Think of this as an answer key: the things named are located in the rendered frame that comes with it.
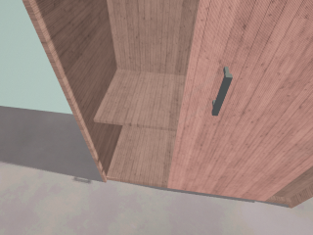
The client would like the wardrobe door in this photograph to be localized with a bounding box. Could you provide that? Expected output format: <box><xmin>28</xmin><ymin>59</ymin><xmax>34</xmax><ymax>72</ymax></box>
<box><xmin>167</xmin><ymin>0</ymin><xmax>313</xmax><ymax>202</ymax></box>
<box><xmin>273</xmin><ymin>165</ymin><xmax>313</xmax><ymax>198</ymax></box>

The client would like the handle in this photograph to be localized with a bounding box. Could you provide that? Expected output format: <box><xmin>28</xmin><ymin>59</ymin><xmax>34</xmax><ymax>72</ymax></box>
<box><xmin>211</xmin><ymin>67</ymin><xmax>233</xmax><ymax>117</ymax></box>

